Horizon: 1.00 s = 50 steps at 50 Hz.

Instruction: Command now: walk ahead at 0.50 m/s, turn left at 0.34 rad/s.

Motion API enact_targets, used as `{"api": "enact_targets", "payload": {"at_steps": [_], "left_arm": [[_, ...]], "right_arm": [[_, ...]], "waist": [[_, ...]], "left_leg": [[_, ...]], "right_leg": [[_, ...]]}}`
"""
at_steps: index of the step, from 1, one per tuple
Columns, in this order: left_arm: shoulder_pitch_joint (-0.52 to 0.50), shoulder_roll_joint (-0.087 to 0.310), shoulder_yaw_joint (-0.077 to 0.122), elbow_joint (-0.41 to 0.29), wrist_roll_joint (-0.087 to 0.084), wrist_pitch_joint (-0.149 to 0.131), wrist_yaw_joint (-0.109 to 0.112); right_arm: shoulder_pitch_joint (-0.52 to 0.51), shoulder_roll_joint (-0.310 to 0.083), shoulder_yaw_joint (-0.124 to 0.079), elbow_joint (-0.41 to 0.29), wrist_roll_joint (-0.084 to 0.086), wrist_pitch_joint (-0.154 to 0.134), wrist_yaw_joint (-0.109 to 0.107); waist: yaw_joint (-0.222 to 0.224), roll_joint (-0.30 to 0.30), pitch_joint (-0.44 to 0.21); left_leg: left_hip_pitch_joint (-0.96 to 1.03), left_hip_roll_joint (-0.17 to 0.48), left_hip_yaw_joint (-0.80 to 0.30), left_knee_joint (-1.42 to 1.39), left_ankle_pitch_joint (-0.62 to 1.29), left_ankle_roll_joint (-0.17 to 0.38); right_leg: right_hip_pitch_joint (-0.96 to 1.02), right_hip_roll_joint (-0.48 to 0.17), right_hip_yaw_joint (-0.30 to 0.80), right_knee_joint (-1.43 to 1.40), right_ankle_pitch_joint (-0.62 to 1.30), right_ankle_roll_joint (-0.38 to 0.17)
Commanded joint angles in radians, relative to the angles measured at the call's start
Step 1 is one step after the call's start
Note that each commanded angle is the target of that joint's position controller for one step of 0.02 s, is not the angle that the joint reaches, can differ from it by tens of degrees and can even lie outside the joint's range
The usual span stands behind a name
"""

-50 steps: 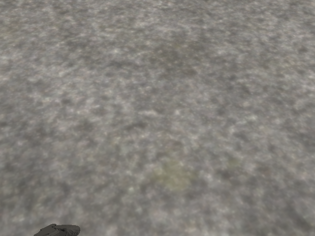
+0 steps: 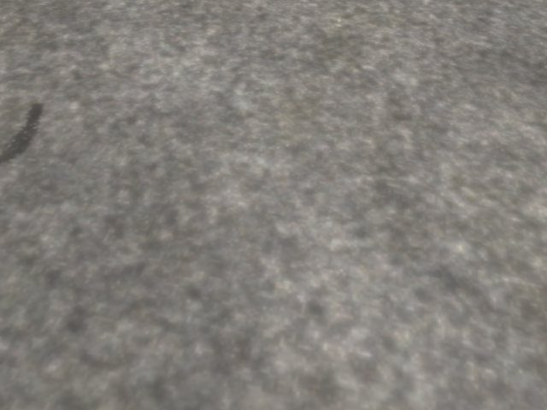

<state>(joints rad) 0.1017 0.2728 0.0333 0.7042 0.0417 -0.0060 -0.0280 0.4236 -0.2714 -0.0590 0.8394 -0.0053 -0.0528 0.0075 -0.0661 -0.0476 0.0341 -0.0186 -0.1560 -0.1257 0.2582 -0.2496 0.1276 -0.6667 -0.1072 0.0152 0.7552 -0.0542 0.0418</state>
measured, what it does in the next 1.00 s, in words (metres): walks ahead: right foot, then left foot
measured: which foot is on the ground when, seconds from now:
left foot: down 0.00-0.16, up 0.18-0.64, down 0.66-1.00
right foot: up 0.00-0.12, down 0.14-0.68, up 0.70-1.00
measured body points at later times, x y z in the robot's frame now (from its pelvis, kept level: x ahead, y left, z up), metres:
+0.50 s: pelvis +0.28 -0.04 +0.00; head +0.31 -0.05 +0.45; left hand +0.25 +0.22 -0.13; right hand +0.45 -0.27 -0.11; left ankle +0.40 +0.11 -0.69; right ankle +0.23 -0.12 -0.74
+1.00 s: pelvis +0.54 +0.02 +0.01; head +0.55 +0.04 +0.45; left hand +0.65 +0.28 -0.12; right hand +0.52 -0.24 -0.13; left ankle +0.49 +0.08 -0.74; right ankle +0.66 -0.13 -0.68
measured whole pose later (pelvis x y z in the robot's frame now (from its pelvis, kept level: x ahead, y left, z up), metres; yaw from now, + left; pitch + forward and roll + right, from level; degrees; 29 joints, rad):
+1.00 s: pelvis +0.54 +0.02 +0.01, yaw +3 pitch +0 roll +1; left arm 0.17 0.26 0.04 0.85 0.03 -0.02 -0.04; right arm 0.42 -0.22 -0.03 0.98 -0.01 -0.08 0.01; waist -0.03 -0.05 0.02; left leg -0.02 -0.09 0.07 0.19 -0.18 0.10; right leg -0.63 -0.11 -0.01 0.87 -0.11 0.00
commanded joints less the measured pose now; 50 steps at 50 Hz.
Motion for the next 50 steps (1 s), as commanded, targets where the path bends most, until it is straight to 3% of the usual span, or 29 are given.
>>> {"api": "enact_targets", "payload": {"at_steps": [1,4,6,7,8,9,10,11,12,14,17,20,23,28,31,32,33,34,35,36,37,38,40,43,50], "left_arm": [[-0.145,0.064,0.008,-0.106,-0.007,-0.026,-0.006],[-0.115,0.082,0.013,-0.107,-0.009,-0.037,-0.005],[0.045,0.115,0.031,-0.054,-0.012,-0.046,0.012],[0.191,0.134,0.041,-0.011,-0.009,-0.055,0.024],[0.352,0.198,0.056,0.008,0.010,-0.063,0.041],[0.384,0.298,0.083,0.026,0.018,-0.056,0.037],[0.311,0.206,0.066,0.022,-0.015,-0.047,0.023],[0.221,0.142,0.051,0.010,-0.024,-0.047,0.020],[0.183,0.100,0.041,0.014,-0.018,-0.052,0.016],[0.180,0.076,0.030,0.043,-0.020,-0.064,0.018],[0.236,0.088,0.032,0.087,-0.032,-0.087,0.012],[0.279,0.091,0.032,0.119,-0.037,-0.089,0.011],[0.311,0.089,0.030,0.146,-0.039,-0.087,0.009],[0.372,0.115,0.033,0.186,-0.032,-0.082,0.015],[0.356,0.130,0.036,0.200,-0.026,-0.073,0.024],[0.346,0.134,0.036,0.205,-0.028,-0.068,0.026],[0.349,0.120,0.030,0.205,-0.030,-0.065,0.027],[0.336,0.080,0.016,0.164,-0.033,-0.069,0.026],[0.448,-0.003,0.002,0.148,-0.055,-0.066,0.022],[0.359,0.115,0.030,0.161,-0.025,-0.055,0.031],[0.293,0.101,0.031,0.141,-0.028,-0.061,0.023],[0.270,0.079,0.025,0.141,-0.032,-0.063,0.017],[0.292,0.057,0.022,0.159,-0.011,-0.041,0.007],[0.256,0.041,0.022,0.153,-0.004,-0.020,-0.007],[-0.006,0.024,0.010,0.075,-0.013,-0.021,-0.009]], "right_arm": [[0.076,-0.140,-0.028,-0.022,-0.006,-0.016,-0.012],[0.055,-0.162,-0.028,-0.013,-0.013,-0.017,-0.023],[0.023,-0.181,-0.030,-0.008,-0.015,-0.021,-0.023],[0.008,-0.178,-0.027,-0.005,-0.014,-0.023,-0.019],[0.014,-0.123,-0.011,-0.031,-0.010,-0.029,-0.014],[0.150,-0.053,-0.002,-0.034,0.022,-0.026,-0.010],[0.099,-0.120,-0.008,-0.017,-0.018,-0.023,-0.017],[0.021,-0.121,-0.010,-0.026,-0.019,-0.021,-0.010],[-0.034,-0.108,-0.003,-0.037,-0.020,-0.021,-0.004],[-0.048,-0.087,0.003,-0.041,-0.032,-0.003,0.009],[-0.065,-0.063,0.011,-0.039,-0.039,0.012,0.022],[-0.199,-0.047,0.023,-0.078,-0.040,0.014,0.029],[-0.327,-0.020,0.041,-0.113,-0.033,0.009,0.036],[-0.440,-0.032,0.046,-0.141,-0.025,0.003,0.031],[-0.395,-0.056,0.034,-0.130,-0.030,-0.005,0.022],[-0.298,-0.067,0.026,-0.097,-0.035,-0.012,0.017],[-0.144,-0.098,0.010,-0.043,-0.046,-0.024,0.007],[0.038,-0.178,-0.012,-0.015,-0.067,-0.029,-0.007],[0.053,-0.258,-0.035,-0.004,-0.054,-0.016,-0.012],[-0.011,-0.186,-0.025,-0.010,-0.015,-0.007,-0.007],[-0.097,-0.132,-0.009,-0.018,-0.010,-0.010,-0.004],[-0.140,-0.090,0.001,-0.017,-0.015,-0.017,0.000],[-0.162,-0.055,0.011,0.000,-0.010,-0.030,-0.005],[-0.113,-0.075,0.005,0.037,0.000,-0.050,-0.005],[-0.001,-0.078,0.004,0.105,-0.001,-0.045,-0.003]], "waist": [[-0.030,0.103,0.022],[0.003,0.121,0.031],[0.078,0.124,-0.035],[0.152,0.089,-0.113],[0.209,0.007,-0.240],[0.144,-0.257,-0.337],[0.117,-0.098,-0.234],[0.093,-0.013,-0.101],[0.087,0.040,-0.051],[0.055,-0.017,-0.022],[0.045,-0.034,-0.026],[0.066,-0.028,0.013],[0.093,-0.030,0.027],[0.122,-0.032,0.033],[0.084,-0.035,0.016],[0.039,-0.022,-0.032],[-0.020,0.014,-0.121],[-0.087,0.126,-0.254],[-0.024,0.344,-0.337],[-0.025,0.152,-0.226],[0.009,0.128,-0.105],[0.035,0.105,-0.056],[0.083,0.128,-0.027],[0.098,0.112,-0.016],[0.044,0.097,0.051]], "left_leg": [[0.052,0.284,-0.163,-0.018,0.488,0.098],[0.072,0.313,-0.167,0.020,0.591,0.063],[0.057,0.289,-0.132,0.181,0.849,0.029],[0.007,0.242,-0.085,0.366,0.845,0.010],[-0.154,0.189,-0.050,0.647,0.561,-0.007],[-0.460,-0.011,0.036,0.972,-0.184,-0.054],[-0.559,0.045,-0.034,1.050,-0.222,-0.039],[-0.570,0.091,-0.026,1.034,-0.137,-0.041],[-0.556,0.124,-0.008,0.989,-0.089,-0.043],[-0.509,0.166,0.022,0.912,-0.068,-0.055],[-0.525,0.184,0.065,0.853,-0.036,-0.075],[-0.617,0.227,0.111,0.729,0.063,-0.101],[-0.587,0.229,0.155,0.526,0.173,-0.115],[-0.511,0.199,0.184,0.348,0.205,-0.091],[-0.414,0.163,0.190,0.280,0.104,-0.049],[-0.291,0.133,0.202,0.225,0.098,-0.028],[-0.081,0.142,0.182,0.192,0.108,0.003],[0.161,0.378,-0.076,0.172,0.015,0.062],[0.342,0.602,-0.524,0.049,-0.040,0.193],[0.249,0.544,-0.490,0.023,-0.093,0.165],[0.124,0.498,-0.338,0.002,-0.038,0.140],[0.025,0.449,-0.240,-0.033,0.066,0.114],[-0.088,0.378,-0.111,-0.080,0.167,0.071],[-0.108,0.358,-0.046,-0.125,0.253,0.085],[-0.043,0.323,0.045,-0.165,0.326,0.077]], "right_leg": [[-0.019,0.042,-0.038,-0.090,0.044,-0.027],[0.100,0.075,-0.040,-0.182,-0.021,-0.074],[0.329,0.139,-0.066,-0.226,-0.106,-0.111],[0.519,0.129,-0.061,-0.282,-0.072,-0.137],[0.758,-0.071,0.154,-0.292,-0.196,-0.185],[0.958,-0.318,0.655,-0.406,-0.228,-0.327],[0.856,-0.290,0.729,-0.471,-0.295,-0.312],[0.717,-0.258,0.554,-0.479,-0.278,-0.299],[0.631,-0.210,0.437,-0.500,-0.179,-0.279],[0.541,-0.135,0.281,-0.535,-0.033,-0.244],[0.537,-0.110,0.195,-0.570,0.111,-0.255],[0.556,-0.089,0.128,-0.617,0.142,-0.257],[0.553,-0.049,0.055,-0.619,0.199,-0.232],[0.629,-0.093,0.049,-0.576,0.272,-0.216],[0.692,-0.119,0.047,-0.469,0.450,-0.198],[0.691,-0.099,0.023,-0.349,0.549,-0.184],[0.619,-0.056,-0.015,-0.165,0.518,-0.164],[0.433,-0.003,-0.060,0.133,0.194,-0.142],[0.108,0.175,-0.079,0.442,-0.482,-0.111],[0.015,0.119,0.032,0.493,-0.448,-0.124],[0.005,0.080,0.039,0.467,-0.355,-0.129],[0.044,0.049,0.035,0.414,-0.297,-0.124],[0.133,0.020,0.023,0.346,-0.255,-0.099],[0.118,0.013,-0.003,0.307,-0.198,-0.071],[0.002,0.000,-0.051,0.037,0.012,-0.038]]}}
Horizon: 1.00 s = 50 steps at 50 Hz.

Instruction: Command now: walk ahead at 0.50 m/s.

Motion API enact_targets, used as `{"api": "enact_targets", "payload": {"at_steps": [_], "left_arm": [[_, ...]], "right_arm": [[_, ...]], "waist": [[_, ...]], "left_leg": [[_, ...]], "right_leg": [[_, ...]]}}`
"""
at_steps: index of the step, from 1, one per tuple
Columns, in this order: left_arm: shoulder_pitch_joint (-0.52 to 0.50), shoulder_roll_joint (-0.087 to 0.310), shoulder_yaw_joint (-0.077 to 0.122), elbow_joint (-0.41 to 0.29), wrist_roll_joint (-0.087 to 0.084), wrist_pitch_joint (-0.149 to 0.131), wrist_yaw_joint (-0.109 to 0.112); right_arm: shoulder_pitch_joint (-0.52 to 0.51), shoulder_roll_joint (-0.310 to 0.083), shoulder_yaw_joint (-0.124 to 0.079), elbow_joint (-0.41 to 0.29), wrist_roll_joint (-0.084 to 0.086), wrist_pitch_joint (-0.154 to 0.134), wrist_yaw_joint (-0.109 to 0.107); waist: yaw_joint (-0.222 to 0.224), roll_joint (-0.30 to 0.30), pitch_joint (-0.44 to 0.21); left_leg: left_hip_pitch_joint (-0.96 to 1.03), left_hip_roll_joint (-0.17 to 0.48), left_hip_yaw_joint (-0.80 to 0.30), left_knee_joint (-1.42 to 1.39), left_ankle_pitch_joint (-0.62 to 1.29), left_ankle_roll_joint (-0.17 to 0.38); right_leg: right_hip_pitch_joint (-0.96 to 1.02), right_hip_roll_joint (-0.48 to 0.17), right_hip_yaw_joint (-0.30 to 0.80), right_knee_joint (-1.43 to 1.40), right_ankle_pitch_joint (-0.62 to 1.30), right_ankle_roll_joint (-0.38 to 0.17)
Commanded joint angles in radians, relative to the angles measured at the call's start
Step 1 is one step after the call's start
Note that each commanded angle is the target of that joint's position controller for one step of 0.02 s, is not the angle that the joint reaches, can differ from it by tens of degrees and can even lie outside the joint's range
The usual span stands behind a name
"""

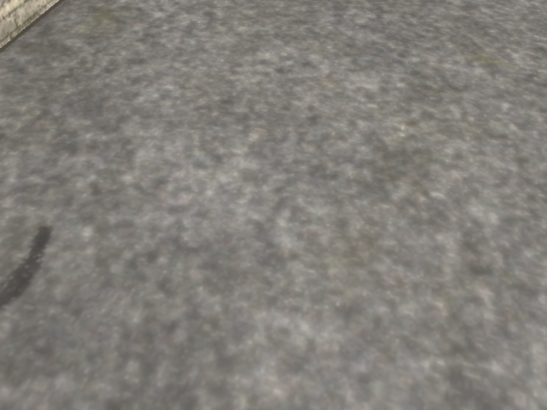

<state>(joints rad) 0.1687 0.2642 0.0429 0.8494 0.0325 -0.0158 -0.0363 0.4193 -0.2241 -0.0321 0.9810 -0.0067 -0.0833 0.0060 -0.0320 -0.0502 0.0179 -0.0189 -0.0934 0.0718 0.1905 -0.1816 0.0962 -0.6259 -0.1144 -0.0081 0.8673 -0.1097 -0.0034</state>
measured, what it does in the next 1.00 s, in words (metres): walks ahead, turning right: right foot, then left foot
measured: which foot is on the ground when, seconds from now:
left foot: down 0.00-0.24, up 0.26-0.78, down 0.80-1.00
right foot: up 0.00-0.20, down 0.22-0.80, up 0.82-1.00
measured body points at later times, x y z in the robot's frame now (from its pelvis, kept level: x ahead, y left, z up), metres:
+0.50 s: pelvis +0.20 -0.05 -0.01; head +0.24 -0.07 +0.44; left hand +0.28 +0.21 -0.14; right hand +0.28 -0.32 -0.15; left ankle +0.27 +0.10 -0.68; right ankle +0.25 -0.11 -0.75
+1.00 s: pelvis +0.24 +0.00 +0.00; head +0.29 +0.02 +0.45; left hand +0.45 +0.22 -0.14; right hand +0.23 -0.30 -0.10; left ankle +0.28 +0.08 -0.75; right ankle +0.16 -0.11 -0.66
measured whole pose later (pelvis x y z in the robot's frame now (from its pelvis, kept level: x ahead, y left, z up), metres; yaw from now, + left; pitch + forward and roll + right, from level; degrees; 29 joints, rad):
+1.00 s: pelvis +0.24 +0.00 +0.00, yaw -26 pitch +0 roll -1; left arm 0.21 0.33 0.10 0.83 0.02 0.07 -0.02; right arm 0.18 -0.25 -0.03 0.78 -0.02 0.01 -0.05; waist 0.01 -0.06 0.05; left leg -0.19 0.00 0.03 0.40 -0.22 0.04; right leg -0.47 0.09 0.09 1.09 -0.43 0.05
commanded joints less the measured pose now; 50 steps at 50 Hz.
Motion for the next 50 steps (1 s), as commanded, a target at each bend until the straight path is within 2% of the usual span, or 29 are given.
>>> {"api": "enact_targets", "payload": {"at_steps": [1,6,8,9,10,11,12,13,14,15,16,17,19,22,27,30,35,37,38,39,40,41,42,43,44,45,46,48,50], "left_arm": [[-0.104,0.029,-0.003,-0.079,-0.004,-0.012,0.000],[-0.211,0.039,-0.008,-0.121,-0.006,-0.022,0.005],[-0.151,0.033,-0.008,-0.100,-0.003,-0.034,0.012],[-0.075,0.040,-0.003,-0.072,0.000,-0.042,0.019],[0.064,0.050,0.006,-0.020,0.004,-0.054,0.025],[0.195,0.082,0.018,0.025,0.019,-0.067,0.032],[0.319,0.195,0.047,0.042,0.036,-0.071,0.038],[0.297,0.236,0.060,0.041,-0.011,-0.054,0.032],[0.205,0.205,0.059,0.012,-0.049,-0.044,0.026],[0.112,0.150,0.045,-0.006,-0.046,-0.041,0.027],[0.077,0.102,0.033,-0.005,-0.040,-0.036,0.031],[0.065,0.081,0.027,-0.003,-0.043,-0.032,0.036],[0.075,0.089,0.029,0.003,-0.031,-0.029,0.036],[0.084,0.136,0.045,-0.006,-0.020,-0.023,0.034],[0.122,0.149,0.057,-0.022,-0.018,0.009,0.040],[0.146,0.156,0.065,-0.027,-0.015,0.023,0.045],[0.138,0.167,0.077,-0.043,-0.006,0.043,0.045],[0.110,0.169,0.079,-0.051,-0.010,0.049,0.042],[0.084,0.167,0.079,-0.058,-0.016,0.052,0.040],[0.052,0.160,0.077,-0.068,-0.026,0.055,0.041],[0.060,0.115,0.064,-0.083,-0.034,0.053,0.042],[0.113,0.048,0.049,-0.105,-0.047,0.049,0.045],[0.122,0.153,0.073,-0.077,-0.011,0.053,0.054],[0.128,0.170,0.081,-0.067,-0.005,0.056,0.052],[0.133,0.162,0.084,-0.052,-0.003,0.064,0.048],[0.136,0.156,0.084,-0.047,-0.002,0.074,0.040],[0.140,0.150,0.081,-0.046,-0.004,0.082,0.029],[0.098,0.134,0.072,-0.058,-0.015,0.088,0.016],[0.055,0.117,0.062,-0.072,-0.020,0.091,0.014]], "right_arm": [[0.022,-0.127,-0.022,-0.027,-0.001,-0.014,-0.002],[0.086,-0.135,-0.023,0.020,-0.013,-0.008,-0.014],[0.050,-0.135,-0.023,0.027,-0.019,-0.005,-0.022],[0.036,-0.140,-0.024,0.031,-0.020,-0.005,-0.026],[0.019,-0.145,-0.026,0.033,-0.017,-0.001,-0.029],[0.014,-0.141,-0.022,0.027,-0.005,-0.002,-0.033],[0.053,-0.096,-0.011,-0.011,0.008,-0.007,-0.038],[0.153,-0.080,-0.017,0.003,0.033,-0.001,-0.033],[0.087,-0.128,-0.028,-0.008,-0.003,0.009,-0.034],[-0.018,-0.110,-0.025,-0.038,-0.010,0.010,-0.030],[-0.059,-0.095,-0.023,-0.050,-0.017,0.012,-0.029],[-0.079,-0.098,-0.026,-0.065,-0.026,0.027,-0.027],[-0.056,-0.076,-0.024,-0.071,-0.032,0.060,-0.027],[-0.083,-0.073,-0.025,-0.094,-0.026,0.084,-0.032],[-0.228,-0.099,-0.032,-0.148,-0.022,0.108,-0.038],[-0.289,-0.102,-0.030,-0.173,-0.015,0.109,-0.042],[-0.300,-0.106,-0.022,-0.201,0.006,0.094,-0.055],[-0.257,-0.110,-0.020,-0.202,0.015,0.084,-0.060],[-0.218,-0.109,-0.019,-0.197,0.018,0.077,-0.062],[-0.168,-0.116,-0.020,-0.188,0.013,0.069,-0.067],[-0.161,-0.177,-0.034,-0.191,-0.002,0.062,-0.075],[-0.239,-0.279,-0.051,-0.228,-0.015,0.069,-0.080],[-0.249,-0.253,-0.050,-0.234,-0.021,0.078,-0.071],[-0.254,-0.191,-0.033,-0.244,-0.014,0.079,-0.064],[-0.294,-0.148,-0.022,-0.250,-0.008,0.080,-0.059],[-0.318,-0.140,-0.018,-0.263,-0.010,0.081,-0.059],[-0.312,-0.145,-0.018,-0.270,-0.014,0.082,-0.061],[-0.244,-0.154,-0.022,-0.253,-0.018,0.081,-0.056],[-0.191,-0.169,-0.028,-0.234,-0.016,0.077,-0.052]], "waist": [[0.000,0.101,0.070],[-0.024,0.111,0.090],[0.012,0.115,0.076],[0.041,0.125,0.035],[0.098,0.110,-0.032],[0.148,0.091,-0.108],[0.156,-0.064,-0.248],[0.099,-0.208,-0.396],[0.072,-0.041,-0.335],[0.066,-0.009,-0.189],[0.043,0.036,-0.089],[0.023,0.035,-0.052],[-0.004,0.022,-0.069],[-0.011,0.009,-0.102],[0.038,-0.035,-0.074],[0.064,-0.049,-0.052],[0.074,-0.074,-0.056],[0.055,-0.083,-0.065],[0.030,-0.078,-0.067],[-0.003,-0.061,-0.066],[0.015,0.042,-0.071],[0.073,0.281,-0.063],[0.059,0.199,-0.059],[0.075,0.143,-0.055],[0.094,0.113,-0.022],[0.102,0.143,-0.020],[0.093,0.194,-0.025],[0.054,0.197,-0.037],[0.026,0.196,-0.044]], "left_leg": [[-0.025,0.262,-0.143,-0.092,0.287,0.106],[0.114,0.304,-0.133,-0.035,0.425,0.101],[0.133,0.300,-0.075,0.060,0.686,0.071],[0.133,0.291,-0.054,0.155,0.848,0.050],[0.124,0.261,-0.025,0.315,0.902,0.024],[0.010,0.220,0.010,0.508,0.739,-0.006],[-0.237,0.128,0.058,0.853,0.247,-0.041],[-0.444,-0.026,-0.013,1.156,-0.395,-0.069],[-0.480,0.056,-0.116,1.185,-0.328,-0.070],[-0.527,0.084,-0.111,1.165,-0.274,-0.075],[-0.527,0.115,-0.113,1.098,-0.238,-0.080],[-0.501,0.135,-0.119,1.033,-0.218,-0.088],[-0.424,0.124,-0.105,0.969,-0.195,-0.106],[-0.421,0.113,-0.097,0.900,-0.160,-0.128],[-0.492,0.117,-0.119,0.774,-0.104,-0.146],[-0.511,0.104,-0.136,0.694,-0.122,-0.147],[-0.428,0.056,-0.145,0.550,-0.217,-0.125],[-0.349,0.037,-0.147,0.438,-0.231,-0.107],[-0.279,0.032,-0.144,0.331,-0.189,-0.098],[-0.175,0.049,-0.149,0.172,-0.096,-0.089],[-0.078,0.181,-0.267,0.044,-0.087,-0.057],[-0.002,0.446,-0.544,0.000,0.105,0.049],[-0.104,0.511,-0.533,0.061,0.328,0.152],[-0.131,0.477,-0.464,0.085,0.421,0.166],[-0.151,0.402,-0.351,0.099,0.423,0.130],[-0.134,0.340,-0.270,0.111,0.417,0.092],[-0.107,0.312,-0.220,0.126,0.475,0.081],[-0.059,0.298,-0.188,0.149,0.554,0.091],[0.002,0.316,-0.197,0.159,0.565,0.109]], "right_leg": [[-0.033,0.015,-0.037,-0.115,0.085,0.003],[-0.024,0.049,-0.057,-0.251,0.055,-0.042],[0.074,0.091,-0.083,-0.302,0.002,-0.076],[0.175,0.129,-0.095,-0.315,-0.014,-0.094],[0.318,0.167,-0.105,-0.380,0.041,-0.114],[0.526,0.123,-0.062,-0.416,0.207,-0.140],[0.814,-0.136,0.210,-0.314,0.647,-0.221],[0.963,-0.318,0.556,-0.392,0.986,-0.398],[0.855,-0.269,0.463,-0.419,0.942,-0.383],[0.720,-0.222,0.367,-0.454,0.859,-0.363],[0.595,-0.169,0.298,-0.501,0.789,-0.325],[0.516,-0.124,0.257,-0.532,0.723,-0.296],[0.429,-0.085,0.222,-0.549,0.702,-0.276],[0.378,-0.060,0.217,-0.560,0.599,-0.274],[0.376,-0.034,0.321,-0.602,0.149,-0.236],[0.409,-0.031,0.388,-0.599,0.006,-0.227],[0.449,-0.028,0.478,-0.538,0.133,-0.225],[0.454,-0.020,0.516,-0.512,0.216,-0.207],[0.436,-0.001,0.520,-0.493,0.214,-0.183],[0.385,0.036,0.503,-0.458,0.155,-0.140],[0.293,0.110,0.431,-0.359,-0.038,-0.080],[0.105,0.281,0.197,-0.156,-0.379,-0.018],[0.103,0.258,0.111,0.071,-0.500,-0.004],[0.130,0.222,0.115,0.172,-0.468,0.003],[0.130,0.201,0.113,0.230,-0.405,0.013],[0.114,0.201,0.100,0.272,-0.354,0.024],[0.095,0.201,0.087,0.304,-0.333,0.039],[0.084,0.208,0.080,0.282,-0.319,0.059],[0.074,0.206,0.086,0.211,-0.321,0.068]]}}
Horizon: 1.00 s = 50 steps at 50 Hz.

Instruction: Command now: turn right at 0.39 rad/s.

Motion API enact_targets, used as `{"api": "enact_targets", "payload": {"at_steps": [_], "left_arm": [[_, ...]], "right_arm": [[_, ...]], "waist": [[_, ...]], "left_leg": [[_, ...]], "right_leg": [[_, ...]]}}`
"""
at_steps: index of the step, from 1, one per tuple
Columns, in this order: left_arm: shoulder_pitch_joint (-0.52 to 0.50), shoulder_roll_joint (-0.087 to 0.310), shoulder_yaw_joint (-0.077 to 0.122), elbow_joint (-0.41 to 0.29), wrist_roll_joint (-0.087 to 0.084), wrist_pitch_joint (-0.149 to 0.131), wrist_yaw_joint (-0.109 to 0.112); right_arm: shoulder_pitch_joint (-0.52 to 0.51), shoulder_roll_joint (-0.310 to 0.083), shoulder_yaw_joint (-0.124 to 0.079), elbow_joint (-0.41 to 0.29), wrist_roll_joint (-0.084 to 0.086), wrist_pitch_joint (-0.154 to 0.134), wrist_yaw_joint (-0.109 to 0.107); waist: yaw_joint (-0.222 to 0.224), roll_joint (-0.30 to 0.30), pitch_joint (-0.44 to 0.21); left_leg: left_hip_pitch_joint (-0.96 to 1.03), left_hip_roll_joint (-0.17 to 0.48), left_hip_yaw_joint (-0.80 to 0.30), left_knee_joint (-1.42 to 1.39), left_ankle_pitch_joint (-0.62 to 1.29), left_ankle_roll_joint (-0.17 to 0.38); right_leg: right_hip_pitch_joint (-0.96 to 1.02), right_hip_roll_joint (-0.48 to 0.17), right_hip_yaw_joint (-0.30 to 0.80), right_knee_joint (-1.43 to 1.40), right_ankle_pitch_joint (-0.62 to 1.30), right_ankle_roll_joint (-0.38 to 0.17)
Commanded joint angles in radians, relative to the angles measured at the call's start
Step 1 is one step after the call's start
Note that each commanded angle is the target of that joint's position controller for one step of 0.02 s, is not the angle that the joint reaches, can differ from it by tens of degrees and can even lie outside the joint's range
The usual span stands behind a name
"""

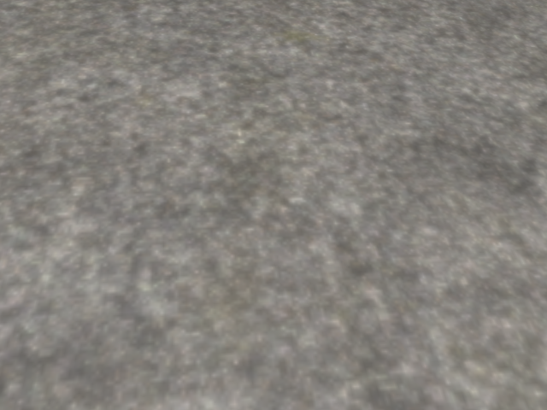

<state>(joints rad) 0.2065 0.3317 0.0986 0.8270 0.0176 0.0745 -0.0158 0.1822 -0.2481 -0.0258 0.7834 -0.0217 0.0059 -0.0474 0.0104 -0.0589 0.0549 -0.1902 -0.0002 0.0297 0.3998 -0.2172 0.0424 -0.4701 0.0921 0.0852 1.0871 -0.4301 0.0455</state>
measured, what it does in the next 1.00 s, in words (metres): steps on the spot: right foot, then left foot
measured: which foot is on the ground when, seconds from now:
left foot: down 0.00-0.24, up 0.26-0.46, down 0.48-1.00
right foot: up 0.00-0.22, down 0.24-1.00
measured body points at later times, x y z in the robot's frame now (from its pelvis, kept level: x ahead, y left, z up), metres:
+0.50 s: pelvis -0.02 -0.03 -0.01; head -0.02 -0.04 +0.44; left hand +0.11 +0.21 -0.13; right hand +0.01 -0.29 -0.15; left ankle -0.03 +0.11 -0.75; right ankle -0.04 -0.12 -0.75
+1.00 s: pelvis -0.03 -0.01 +0.00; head -0.03 -0.01 +0.45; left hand -0.01 +0.24 -0.16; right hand -0.03 -0.25 -0.16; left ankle -0.03 +0.11 -0.75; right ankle -0.04 -0.12 -0.75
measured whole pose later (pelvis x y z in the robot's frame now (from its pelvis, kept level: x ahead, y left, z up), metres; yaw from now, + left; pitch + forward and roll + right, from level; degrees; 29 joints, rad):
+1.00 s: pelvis -0.03 -0.01 +0.00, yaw -3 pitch -2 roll +0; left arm 0.24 0.21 -0.01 1.13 0.01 0.01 0.03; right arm 0.25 -0.19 0.00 1.12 -0.01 0.00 -0.03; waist 0.01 0.00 0.03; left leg -0.14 0.00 -0.01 0.38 -0.21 0.00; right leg -0.14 0.03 0.03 0.37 -0.20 -0.01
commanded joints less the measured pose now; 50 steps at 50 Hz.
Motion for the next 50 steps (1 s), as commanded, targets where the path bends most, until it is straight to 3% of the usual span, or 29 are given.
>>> {"api": "enact_targets", "payload": {"at_steps": [1,8,10,11,12,13,14,16,18,20,23,25,26,28,33,50], "left_arm": [[0.006,0.043,0.002,-0.051,-0.005,0.002,-0.006],[-0.026,0.016,-0.031,-0.047,-0.019,0.001,0.012],[0.021,0.002,-0.039,-0.021,-0.016,-0.011,0.018],[0.025,0.015,-0.042,-0.015,-0.006,-0.024,0.023],[0.032,0.075,-0.037,-0.017,0.015,-0.041,0.031],[-0.034,0.132,-0.033,-0.028,0.005,-0.048,0.034],[-0.038,0.078,-0.045,-0.017,0.003,-0.056,0.034],[-0.091,0.022,-0.071,-0.005,0.009,-0.066,0.040],[-0.086,0.028,-0.076,0.017,-0.001,-0.072,0.051],[-0.071,0.028,-0.080,0.041,-0.006,-0.075,0.052],[-0.085,0.036,-0.079,0.069,-0.010,-0.072,0.051],[-0.059,0.031,-0.077,0.089,-0.009,-0.071,0.047],[-0.025,0.020,-0.073,0.102,-0.014,-0.070,0.042],[-0.044,0.017,-0.073,0.133,-0.012,-0.067,0.046],[-0.031,0.008,-0.073,0.179,-0.010,-0.073,0.044],[0.072,-0.031,-0.093,0.292,-0.009,-0.072,0.053]], "right_arm": [[0.059,-0.151,-0.037,-0.029,0.000,-0.014,0.003],[0.054,-0.183,-0.047,0.001,-0.005,-0.009,0.032],[0.037,-0.185,-0.048,0.014,0.004,0.003,0.034],[0.051,-0.173,-0.044,0.025,0.005,0.005,0.033],[0.086,-0.121,-0.031,0.015,0.005,0.003,0.037],[0.096,-0.049,-0.009,0.004,0.016,0.005,0.032],[0.068,-0.095,-0.018,0.030,0.013,0.021,0.019],[0.047,-0.110,-0.026,0.046,0.019,0.031,0.022],[0.068,-0.107,-0.028,0.072,0.009,0.030,0.027],[0.093,-0.084,-0.020,0.105,0.009,0.027,0.025],[0.108,-0.069,-0.010,0.143,0.011,0.024,0.016],[0.102,-0.105,-0.010,0.157,-0.002,0.012,0.015],[0.081,-0.138,-0.019,0.175,0.009,0.011,0.019],[0.089,-0.082,-0.007,0.200,0.009,0.004,0.027],[0.084,-0.081,-0.003,0.239,0.009,-0.006,0.017],[0.114,-0.040,0.014,0.322,0.011,-0.006,0.013]], "waist": [[-0.024,0.211,-0.084],[-0.036,0.258,-0.099],[0.003,0.231,-0.096],[0.011,0.187,-0.094],[-0.012,0.032,-0.137],[-0.045,-0.135,-0.089],[-0.001,-0.115,-0.080],[-0.021,-0.091,-0.030],[-0.029,-0.108,-0.038],[-0.026,-0.077,-0.063],[-0.043,-0.047,-0.049],[-0.022,-0.018,-0.043],[0.016,0.063,0.003],[-0.016,0.085,0.018],[-0.012,0.085,-0.014],[-0.010,0.067,0.010]], "left_leg": [[0.190,0.231,-0.160,-0.047,0.596,0.168],[0.109,0.240,-0.151,-0.009,0.569,0.173],[0.068,0.221,-0.138,0.037,0.521,0.136],[0.000,0.207,-0.130,0.059,0.423,0.083],[-0.106,0.149,-0.077,0.156,0.208,0.020],[-0.155,0.032,-0.001,0.125,-0.172,-0.026],[-0.071,0.049,-0.039,0.208,-0.282,-0.029],[-0.093,0.032,-0.057,0.229,-0.243,-0.028],[-0.080,0.023,-0.052,0.215,-0.182,-0.039],[-0.046,0.015,-0.044,0.183,-0.168,-0.053],[0.062,0.028,-0.043,-0.016,0.039,-0.060],[0.146,0.096,-0.110,-0.062,0.170,-0.057],[0.089,0.094,-0.113,-0.027,0.170,-0.045],[0.025,0.088,-0.115,-0.069,0.105,-0.042],[0.050,0.090,-0.121,-0.085,0.103,-0.028],[0.023,0.086,-0.130,-0.092,0.053,-0.008]], "right_leg": [[-0.074,-0.003,-0.005,-0.052,-0.006,0.019],[0.184,-0.030,-0.097,-0.431,-0.026,-0.029],[0.305,-0.035,-0.119,-0.684,0.150,-0.055],[0.409,-0.070,-0.069,-0.833,0.301,-0.069],[0.536,-0.241,0.130,-0.879,0.353,-0.094],[0.429,-0.412,0.268,-0.836,0.647,-0.193],[0.348,-0.414,0.248,-0.818,0.614,-0.261],[0.336,-0.334,0.177,-0.833,0.535,-0.235],[0.367,-0.283,0.121,-0.806,0.638,-0.206],[0.383,-0.274,0.101,-0.780,0.687,-0.206],[0.324,-0.244,0.094,-0.765,0.534,-0.166],[0.251,-0.205,0.104,-0.787,0.316,-0.118],[0.250,-0.162,0.080,-0.823,0.267,-0.110],[0.311,-0.155,0.059,-0.795,0.265,-0.103],[0.319,-0.158,0.051,-0.786,0.296,-0.103],[0.284,-0.156,0.035,-0.781,0.278,-0.083]]}}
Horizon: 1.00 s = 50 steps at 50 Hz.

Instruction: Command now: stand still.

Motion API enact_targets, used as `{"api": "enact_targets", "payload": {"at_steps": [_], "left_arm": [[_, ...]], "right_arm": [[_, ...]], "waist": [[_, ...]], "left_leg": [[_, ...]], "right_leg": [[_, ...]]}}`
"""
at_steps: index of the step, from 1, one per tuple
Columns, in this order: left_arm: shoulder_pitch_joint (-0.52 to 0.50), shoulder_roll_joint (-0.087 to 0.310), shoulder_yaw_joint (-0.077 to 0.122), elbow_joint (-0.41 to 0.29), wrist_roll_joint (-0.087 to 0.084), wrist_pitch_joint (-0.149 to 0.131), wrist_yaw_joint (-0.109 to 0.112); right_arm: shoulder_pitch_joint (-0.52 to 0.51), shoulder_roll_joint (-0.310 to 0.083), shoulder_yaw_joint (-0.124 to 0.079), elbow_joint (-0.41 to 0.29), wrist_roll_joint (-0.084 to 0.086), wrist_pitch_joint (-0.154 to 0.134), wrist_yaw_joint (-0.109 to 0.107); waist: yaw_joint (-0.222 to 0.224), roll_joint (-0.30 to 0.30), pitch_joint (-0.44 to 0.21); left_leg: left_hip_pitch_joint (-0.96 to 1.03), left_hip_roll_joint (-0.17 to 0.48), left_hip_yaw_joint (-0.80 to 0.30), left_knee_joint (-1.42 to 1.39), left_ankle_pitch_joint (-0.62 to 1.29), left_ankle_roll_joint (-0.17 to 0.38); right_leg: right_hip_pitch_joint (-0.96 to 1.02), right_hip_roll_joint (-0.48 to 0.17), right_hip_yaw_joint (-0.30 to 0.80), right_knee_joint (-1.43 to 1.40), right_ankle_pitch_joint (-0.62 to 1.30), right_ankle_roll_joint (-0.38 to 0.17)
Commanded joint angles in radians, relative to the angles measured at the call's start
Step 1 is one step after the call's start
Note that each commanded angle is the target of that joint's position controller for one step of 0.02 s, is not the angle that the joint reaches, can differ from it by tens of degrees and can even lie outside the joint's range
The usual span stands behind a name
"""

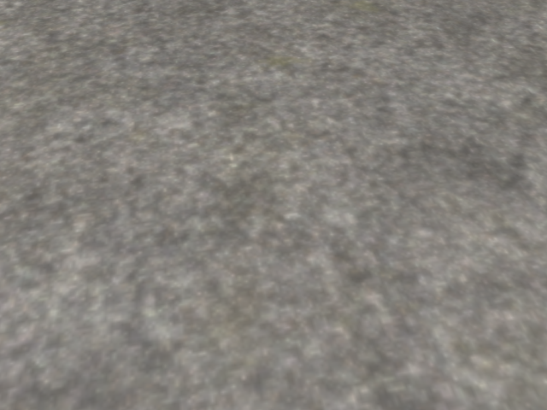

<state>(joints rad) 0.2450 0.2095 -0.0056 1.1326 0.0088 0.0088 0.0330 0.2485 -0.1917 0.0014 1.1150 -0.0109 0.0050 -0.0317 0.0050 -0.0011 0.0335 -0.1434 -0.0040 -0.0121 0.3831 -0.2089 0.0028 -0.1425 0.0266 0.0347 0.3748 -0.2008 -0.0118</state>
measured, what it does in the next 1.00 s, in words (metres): walks ahead: left foot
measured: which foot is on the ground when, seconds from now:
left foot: down 0.00-0.38, up 0.40-0.78, down 0.80-1.00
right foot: down 0.00-0.80, up 0.82-1.00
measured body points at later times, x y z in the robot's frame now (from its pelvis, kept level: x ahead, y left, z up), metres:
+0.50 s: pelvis +0.08 -0.03 +0.00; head +0.08 -0.04 +0.45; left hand +0.02 +0.21 -0.15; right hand +0.11 -0.27 -0.16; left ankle +0.05 +0.10 -0.68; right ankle +0.02 -0.10 -0.75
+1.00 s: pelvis +0.35 +0.01 +0.00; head +0.37 +0.02 +0.44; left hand +0.40 +0.26 -0.15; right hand +0.36 -0.24 -0.15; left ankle +0.36 +0.06 -0.75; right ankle +0.33 -0.12 -0.66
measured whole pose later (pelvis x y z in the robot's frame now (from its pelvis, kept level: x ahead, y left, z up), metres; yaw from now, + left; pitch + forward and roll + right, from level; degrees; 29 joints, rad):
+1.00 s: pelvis +0.35 +0.01 +0.00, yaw -1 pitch -1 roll +1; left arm 0.25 0.20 0.04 1.00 0.04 -0.07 -0.01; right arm 0.31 -0.20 -0.05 1.05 -0.02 -0.09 0.00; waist 0.00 -0.03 0.05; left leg -0.17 -0.09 0.12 0.36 -0.18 0.12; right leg -0.49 -0.06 0.01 1.14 -0.26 -0.08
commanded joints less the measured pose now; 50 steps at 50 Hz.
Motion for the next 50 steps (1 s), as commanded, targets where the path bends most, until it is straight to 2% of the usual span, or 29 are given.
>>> {"api": "enact_targets", "payload": {"at_steps": [1,5,7,9,11,13,14,16,18,19,20,21,22,24,27,29,32,34,37,38,39,40,41,42,43,44,46,48,50], "left_arm": [[0.038,0.088,0.011,-0.010,0.000,-0.007,0.004],[0.054,0.075,0.008,0.001,0.001,-0.008,0.006],[0.068,0.076,0.011,0.004,0.003,-0.005,0.006],[0.065,0.085,0.020,-0.014,0.011,0.002,0.001],[0.037,0.050,0.017,-0.043,0.020,-0.001,-0.007],[0.017,0.008,0.009,-0.071,0.031,-0.022,-0.018],[0.008,0.023,0.013,-0.083,0.031,-0.033,-0.022],[0.059,0.021,0.017,-0.084,0.022,-0.053,-0.032],[0.240,0.012,0.024,-0.023,0.010,-0.065,-0.028],[0.352,0.075,0.041,0.000,0.020,-0.074,-0.016],[0.450,0.179,0.069,0.022,0.012,-0.073,-0.017],[0.394,0.154,0.067,0.015,0.018,-0.067,-0.014],[0.311,0.115,0.057,-0.019,0.018,-0.075,-0.018],[0.240,0.084,0.048,-0.051,0.012,-0.096,-0.018],[0.297,0.051,0.035,-0.029,0.009,-0.113,-0.014],[0.333,0.044,0.028,-0.017,0.008,-0.116,-0.013],[0.337,0.051,0.023,-0.018,0.010,-0.115,-0.010],[0.340,0.071,0.025,-0.014,0.011,-0.116,-0.008],[0.301,0.103,0.032,-0.017,0.009,-0.121,-0.006],[0.287,0.115,0.036,-0.020,0.009,-0.119,-0.006],[0.266,0.124,0.039,-0.025,0.004,-0.115,-0.007],[0.273,0.097,0.032,-0.044,0.002,-0.114,-0.013],[0.389,-0.034,0.013,-0.062,-0.021,-0.108,-0.026],[0.323,0.069,0.041,-0.063,0.000,-0.103,-0.026],[0.224,0.079,0.049,-0.102,0.006,-0.103,-0.029],[0.166,0.070,0.049,-0.115,0.012,-0.108,-0.032],[0.172,0.038,0.051,-0.113,0.029,-0.090,-0.041],[0.176,0.011,0.050,-0.115,0.032,-0.069,-0.049],[0.109,0.014,0.053,-0.141,0.034,-0.055,-0.054]], "right_arm": [[0.050,-0.093,-0.013,-0.006,0.001,-0.006,-0.003],[0.058,-0.083,-0.010,0.003,0.001,-0.007,-0.005],[0.072,-0.093,-0.016,0.007,-0.001,-0.003,-0.004],[0.081,-0.121,-0.031,-0.005,-0.004,0.009,-0.001],[0.125,-0.121,-0.039,-0.005,-0.005,0.013,0.002],[0.179,-0.149,-0.057,0.010,-0.009,0.008,0.000],[0.173,-0.150,-0.062,0.005,-0.009,0.002,0.002],[0.100,-0.156,-0.068,-0.019,-0.007,-0.006,0.008],[-0.008,-0.133,-0.070,-0.061,0.000,-0.013,0.013],[-0.048,-0.075,-0.056,-0.092,-0.002,-0.025,0.018],[-0.075,-0.027,-0.042,-0.136,-0.006,-0.037,0.027],[-0.092,-0.098,-0.056,-0.144,-0.035,-0.045,0.034],[-0.079,-0.085,-0.055,-0.136,-0.031,-0.055,0.046],[-0.048,-0.071,-0.055,-0.118,-0.025,-0.069,0.063],[-0.077,-0.066,-0.058,-0.131,-0.028,-0.059,0.071],[-0.155,-0.052,-0.052,-0.167,-0.025,-0.052,0.070],[-0.298,-0.030,-0.035,-0.233,-0.016,-0.049,0.070],[-0.334,-0.035,-0.030,-0.257,-0.009,-0.047,0.068],[-0.221,-0.084,-0.048,-0.242,-0.006,-0.052,0.049],[-0.097,-0.108,-0.062,-0.205,-0.003,-0.059,0.041],[0.061,-0.128,-0.076,-0.152,-0.006,-0.068,0.033],[0.207,-0.194,-0.098,-0.120,-0.028,-0.074,0.023],[0.248,-0.279,-0.116,-0.121,-0.050,-0.072,0.027],[0.180,-0.244,-0.113,-0.123,-0.006,-0.063,0.040],[0.056,-0.187,-0.096,-0.145,0.004,-0.066,0.041],[-0.001,-0.123,-0.081,-0.154,0.002,-0.077,0.045],[0.001,-0.058,-0.059,-0.129,-0.004,-0.095,0.038],[0.060,-0.058,-0.053,-0.103,-0.005,-0.112,0.033],[0.104,-0.085,-0.055,-0.089,-0.003,-0.118,0.030]], "waist": [[-0.004,0.010,0.032],[-0.003,0.011,0.034],[-0.005,0.020,0.019],[-0.011,0.045,0.065],[-0.033,0.085,0.131],[-0.044,0.166,0.112],[-0.041,0.156,0.107],[0.013,0.137,0.100],[0.102,0.076,0.116],[0.142,-0.103,0.095],[0.155,-0.295,0.092],[0.105,-0.164,0.159],[0.059,-0.087,0.173],[0.015,-0.054,0.138],[0.011,-0.075,0.090],[0.022,-0.082,0.088],[0.042,-0.099,0.113],[0.043,-0.120,0.116],[-0.028,-0.118,0.048],[-0.081,-0.109,-0.019],[-0.149,-0.090,-0.097],[-0.191,-0.027,-0.188],[-0.111,0.201,-0.299],[-0.111,0.088,-0.263],[-0.060,0.066,-0.093],[-0.043,0.012,-0.017],[0.018,0.018,0.018],[0.037,0.027,0.016],[0.039,0.035,0.037]], "left_leg": [[-0.026,0.089,-0.089,-0.075,0.045,0.032],[-0.032,0.087,-0.089,-0.073,0.048,0.034],[-0.040,0.066,-0.089,-0.081,-0.155,0.044],[-0.095,0.058,-0.122,-0.079,-0.462,0.086],[-0.095,0.117,-0.228,-0.126,-0.595,0.133],[-0.038,0.243,-0.391,-0.219,-0.614,0.198],[-0.068,0.273,-0.417,-0.244,-0.580,0.215],[-0.157,0.239,-0.345,-0.215,-0.523,0.196],[-0.373,0.127,-0.200,-0.059,-0.469,0.144],[-0.503,0.031,-0.075,0.205,-0.385,0.103],[-0.655,-0.058,0.064,0.460,-0.334,0.079],[-0.675,0.009,0.009,0.603,-0.280,0.093],[-0.666,0.041,-0.010,0.650,-0.194,0.098],[-0.620,0.072,-0.001,0.654,-0.077,0.080],[-0.619,0.061,0.051,0.640,-0.010,0.051],[-0.628,0.050,0.084,0.588,0.011,0.037],[-0.549,0.024,0.129,0.392,0.063,0.034],[-0.458,0.003,0.151,0.284,0.083,0.056],[-0.252,-0.049,0.159,0.215,0.073,0.116],[-0.132,-0.071,0.153,0.188,0.070,0.136],[0.056,-0.068,0.145,0.117,0.112,0.155],[0.279,0.099,-0.036,0.092,-0.047,0.189],[0.492,0.411,-0.566,-0.007,-0.157,0.327],[0.401,0.391,-0.713,-0.138,-0.279,0.340],[0.247,0.365,-0.546,-0.165,-0.307,0.308],[0.115,0.321,-0.435,-0.200,-0.190,0.284],[-0.027,0.243,-0.270,-0.225,0.008,0.234],[-0.050,0.219,-0.193,-0.233,0.142,0.228],[-0.047,0.202,-0.139,-0.254,0.182,0.225]], "right_leg": [[-0.044,-0.091,0.085,-0.067,0.050,-0.025],[-0.044,-0.092,0.082,-0.061,0.056,-0.023],[-0.054,-0.062,0.064,-0.046,-0.120,-0.031],[-0.142,-0.022,0.043,0.019,-0.388,-0.059],[-0.260,-0.003,0.025,0.105,-0.422,-0.066],[-0.299,0.012,-0.067,0.266,-0.237,-0.051],[-0.277,-0.014,-0.069,0.304,-0.203,-0.051],[-0.149,-0.018,-0.079,0.215,-0.222,-0.065],[0.145,0.011,-0.064,0.027,-0.182,-0.085],[0.271,-0.164,0.199,-0.133,-0.345,-0.109],[0.303,-0.363,0.562,-0.296,-0.585,-0.178],[0.211,-0.396,0.588,-0.288,-0.578,-0.214],[0.163,-0.359,0.508,-0.282,-0.495,-0.206],[0.164,-0.286,0.344,-0.290,-0.248,-0.180],[0.215,-0.230,0.183,-0.251,0.136,-0.168],[0.215,-0.215,0.122,-0.229,0.320,-0.172],[0.153,-0.192,0.065,-0.230,0.428,-0.171],[0.139,-0.201,0.048,-0.226,0.505,-0.169],[0.175,-0.226,0.012,-0.078,0.869,-0.143],[0.193,-0.220,-0.003,0.063,0.958,-0.129],[0.141,-0.195,-0.027,0.252,0.900,-0.112],[-0.036,-0.151,-0.048,0.516,0.586,-0.103],[-0.360,0.030,-0.084,0.921,-0.243,-0.066],[-0.450,0.020,0.035,1.020,-0.255,-0.088],[-0.500,-0.042,0.028,0.997,-0.153,-0.096],[-0.472,-0.075,0.022,0.944,-0.089,-0.098],[-0.372,-0.113,0.021,0.853,-0.063,-0.083],[-0.349,-0.116,0.002,0.798,-0.062,-0.066],[-0.407,-0.128,-0.022,0.738,-0.023,-0.050]]}}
